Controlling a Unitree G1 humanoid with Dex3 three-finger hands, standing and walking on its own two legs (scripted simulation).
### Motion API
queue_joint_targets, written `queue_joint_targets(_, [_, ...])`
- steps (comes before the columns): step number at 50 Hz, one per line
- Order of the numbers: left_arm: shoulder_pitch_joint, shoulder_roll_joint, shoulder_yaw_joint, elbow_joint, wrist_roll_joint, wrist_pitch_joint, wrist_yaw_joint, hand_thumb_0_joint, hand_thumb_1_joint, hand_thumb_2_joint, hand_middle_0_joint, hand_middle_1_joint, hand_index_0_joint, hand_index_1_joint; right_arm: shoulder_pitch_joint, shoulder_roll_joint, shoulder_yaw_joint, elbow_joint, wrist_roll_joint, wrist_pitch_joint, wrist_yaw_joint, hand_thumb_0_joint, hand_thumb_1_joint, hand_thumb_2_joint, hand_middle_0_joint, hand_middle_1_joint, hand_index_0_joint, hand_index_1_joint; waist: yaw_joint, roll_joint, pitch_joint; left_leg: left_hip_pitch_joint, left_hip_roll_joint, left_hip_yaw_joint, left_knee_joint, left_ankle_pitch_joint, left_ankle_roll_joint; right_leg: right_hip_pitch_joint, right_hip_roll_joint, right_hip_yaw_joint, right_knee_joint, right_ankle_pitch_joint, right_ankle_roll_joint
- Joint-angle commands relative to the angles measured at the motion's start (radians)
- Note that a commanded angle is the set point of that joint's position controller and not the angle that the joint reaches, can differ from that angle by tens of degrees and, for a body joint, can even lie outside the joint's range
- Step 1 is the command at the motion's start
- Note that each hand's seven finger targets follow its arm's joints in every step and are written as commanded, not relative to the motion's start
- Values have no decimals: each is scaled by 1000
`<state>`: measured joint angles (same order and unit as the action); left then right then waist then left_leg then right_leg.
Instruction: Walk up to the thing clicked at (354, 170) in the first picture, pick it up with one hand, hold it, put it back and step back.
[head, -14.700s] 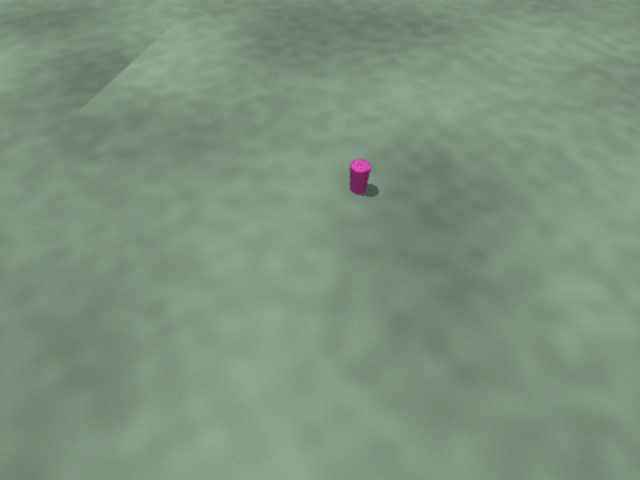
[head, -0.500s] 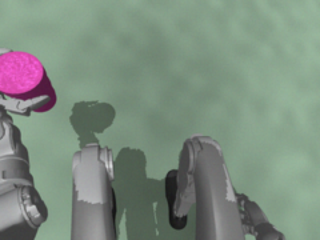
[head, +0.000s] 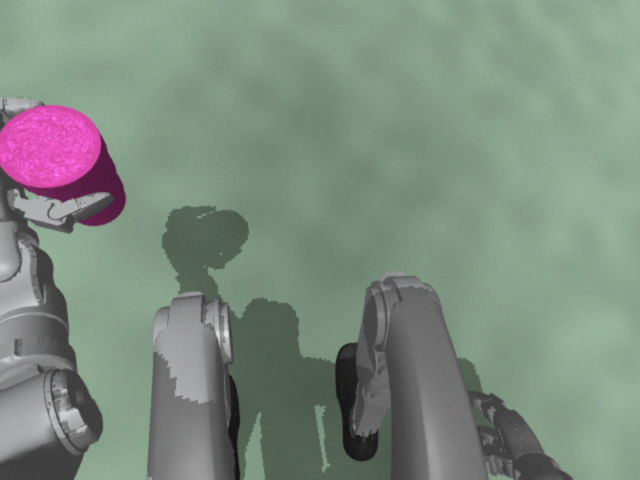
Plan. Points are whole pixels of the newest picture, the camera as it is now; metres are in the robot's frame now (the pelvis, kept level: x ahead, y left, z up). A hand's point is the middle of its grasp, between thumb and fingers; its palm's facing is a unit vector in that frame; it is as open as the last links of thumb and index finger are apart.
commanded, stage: lift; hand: left
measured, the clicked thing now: (76, 176) +0.46 +0.26 -0.06
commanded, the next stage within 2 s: none
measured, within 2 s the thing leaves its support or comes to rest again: neither
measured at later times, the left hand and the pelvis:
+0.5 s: hand out of the picture +0.42 +0.26 +0.09, palm faces +0.32 -0.95 -0.03, open 12.0 cm; pelvis +0.01 +0.00 +0.09, yaw +1 degrees
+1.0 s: hand out of the picture +0.40 +0.23 +0.27, palm faces +0.32 -0.95 -0.02, open 12.0 cm; pelvis +0.05 +0.01 +0.25, yaw +2 degrees
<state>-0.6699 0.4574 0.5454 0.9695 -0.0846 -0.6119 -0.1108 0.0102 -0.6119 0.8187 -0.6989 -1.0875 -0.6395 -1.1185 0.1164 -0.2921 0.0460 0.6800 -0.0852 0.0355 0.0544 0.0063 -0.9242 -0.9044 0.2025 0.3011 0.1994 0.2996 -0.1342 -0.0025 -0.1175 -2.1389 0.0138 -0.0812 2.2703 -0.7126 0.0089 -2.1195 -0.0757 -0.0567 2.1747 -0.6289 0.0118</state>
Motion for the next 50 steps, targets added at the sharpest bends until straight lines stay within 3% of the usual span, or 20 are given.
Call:
queue_joint_targets(1, [-338, 289, 34, -325, -43, -80, -12, 0, -115, 1203, -1204, -1417, -1239, -1408, 141, -211, -83, -61, 13, -24, -21, 0, -927, -906, 200, 301, 200, 300, 28, 209, -737, 483, -25, 49, -337, 186, 11, 449, 46, -19, -230, 161, -45])
queue_joint_targets(7, [-258, 237, 10, -386, -53, -27, -11, 0, -104, 1199, -1186, -1403, -1224, -1392, 139, -206, -96, -79, 33, -27, -30, 0, -922, -905, 200, 301, 200, 300, 41, 223, -728, 563, -18, 23, -407, 190, 3, 443, 42, -21, -269, 164, -51])
queue_joint_targets(8, [-257, 216, -15, -411, -53, -19, -11, 0, -98, 1200, -1182, -1401, -1221, -1390, 133, -202, -97, -82, 36, -28, -32, 0, -919, -904, 200, 301, 200, 300, 36, 221, -716, 559, -18, 20, -416, 181, 4, 444, 41, -21, -277, 158, -51])
queue_joint_targets(9, [-238, 226, 4, -419, -58, -10, -6, 0, -96, 1214, -1182, -1409, -1220, -1399, 141, -201, -98, -88, 40, -30, -33, 0, -919, -905, 200, 300, 200, 300, 45, 208, -722, 569, -17, 18, -428, 183, 4, 461, 41, -20, -290, 158, -51])
queue_joint_targets(11, [-209, 194, -11, -450, -66, 6, 0, 0, -121, 1218, -1173, -1406, -1210, -1398, 136, -191, -101, -96, 47, -33, -36, 0, -919, -905, 200, 300, 200, 300, 47, 196, -712, 577, -16, 17, -451, 169, 6, 480, 43, -17, -317, 146, -49])
queue_joint_targets(15, [-189, 188, -30, -537, -81, 33, 10, 0, -104, 1216, -1178, -1403, -1216, -1393, 107, -179, -106, -120, 63, -44, -46, 0, -922, -905, 200, 300, 200, 300, 54, 156, -667, 555, -19, 27, -500, 48, 20, 522, 46, -3, -403, 55, -42])
queue_joint_targets(19, [-140, 116, -88, -627, -90, 71, 26, 0, -103, 1205, -1140, -1382, -1184, -1368, 105, -168, -112, -133, 76, -56, -55, 0, -918, -903, 200, 300, 200, 300, 60, 185, -693, 677, -13, 10, -568, 103, 9, 551, 44, 1, -442, 102, -47])
queue_joint_targets(20, [-128, 130, -72, -655, -96, 81, 36, 0, -95, 1209, -1145, -1379, -1184, -1369, 108, -171, -113, -133, 82, -58, -60, 0, -917, -904, 200, 300, 200, 300, 74, 192, -697, 711, -11, 4, -586, 122, 5, 561, 44, 3, -452, 115, -49])
queue_joint_targets(22, [-92, 89, -102, -689, -102, 102, 50, 0, -68, 1224, -1151, -1384, -1189, -1375, 107, -162, -115, -137, 88, -62, -64, 0, -910, -902, 200, 300, 200, 300, 67, 174, -680, 740, -10, -1, -616, 131, 5, 597, 43, 2, -486, 121, -48])
queue_joint_targets(23, [-66, 93, -86, -708, -103, 110, 60, 0, -70, 1222, -1146, -1381, -1185, -1372, 110, -159, -117, -136, 92, -64, -67, 0, -911, -902, 200, 300, 200, 300, 75, 168, -684, 768, -7, -7, -629, 158, 3, 610, 42, 1, -496, 141, -47])
queue_joint_targets(28, [29, 52, -125, -812, -108, 161, 98, 0, -103, 1225, -1139, -1375, -1171, -1372, 82, -132, -118, -159, 105, -75, -81, 0, -910, -903, 199, 300, 199, 300, 84, 109, -659, 790, -10, 27, -702, 120, 17, 783, 49, 24, -630, 112, -37])
queue_joint_targets(31, [89, 38, -145, -887, -103, 188, 123, 0, -108, 1214, -1130, -1359, -1161, -1357, 98, -125, -122, -159, 112, -79, -93, 0, -908, -902, 199, 300, 200, 300, 97, 129, -704, 915, -6, 26, -756, 233, 6, 867, 50, 24, -676, 205, -39])
queue_joint_targets(32, [137, -6, -182, -893, -104, 198, 127, 0, -116, 1214, -1117, -1355, -1150, -1352, 95, -121, -120, -160, 111, -82, -94, 0, -907, -901, 199, 300, 200, 300, 87, 132, -673, 950, -3, 16, -777, 263, 1, 867, 50, 16, -688, 227, -39])
queue_joint_targets(35, [155, -18, -194, -927, -103, 221, 153, 0, -118, 1225, -1112, -1351, -1142, -1352, 99, -107, -118, -156, 115, -90, -105, 0, -904, -901, 199, 300, 200, 300, 78, 100, -621, 984, -2, 19, -833, 280, 4, 947, 56, 14, -763, 253, -34])
queue_joint_targets(38, [209, -36, -210, -930, -100, 231, 168, 0, -112, 1227, -1131, -1358, -1159, -1359, 87, -90, -109, -159, 115, -96, -113, 0, -905, -901, 199, 300, 200, 300, 87, 76, -561, 1015, -3, 29, -894, 242, 8, 1033, 60, 23, -842, 227, -28])
queue_joint_targets(42, [214, -83, -238, -871, -87, 223, 182, 0, -94, 1224, -1132, -1352, -1159, -1354, 103, -83, -108, -142, 108, -107, -120, 0, -903, -900, 199, 300, 200, 300, 77, 77, -463, 1111, 3, 13, -970, 294, 0, 1044, 63, 12, -899, 270, -31])
queue_joint_targets(47, [229, -92, -273, -862, -61, 206, 185, 0, -120, 1199, -1148, -1347, -1176, -1348, 113, -80, -105, -142, 95, -112, -113, 0, -903, -899, 199, 300, 200, 300, 103, 118, -460, 1260, 8, 10, -1059, 421, -17, 1128, 64, 0, -956, 348, -40])
queue_joint_targets(48, [236, -125, -304, -857, -63, 201, 183, 0, -139, 1194, -1141, -1345, -1170, -1346, 111, -73, -102, -144, 93, -111, -111, 0, -904, -899, 199, 300, 200, 300, 102, 116, -445, 1277, 6, 16, -1073, 415, -16, 1150, 64, 0, -979, 349, -38])
queue_joint_targets(49, [226, -110, -283, -855, -61, 197, 188, 0, -122, 1193, -1154, -1345, -1181, -1345, 115, -77, -105, -139, 90, -110, -110, 0, -903, -899, 199, 300, 200, 300, 98, 122, -444, 1299, 11, 6, -1097, 427, -20, 1154, 66, -5, -989, 352, -39])
queue_joint_targets(50, [241, -128, -295, -839, -60, 197, 190, 0, -120, 1189, -1161, -1348, -1191, -1347, 113, -81, -108, -140, 89, -113, -106, 0, -904, -899, 199, 300, 200, 300, 102, 118, -430, 1320, 14, -4, -1119, 425, -24, 1155, 66, -9, -996, 345, -39])
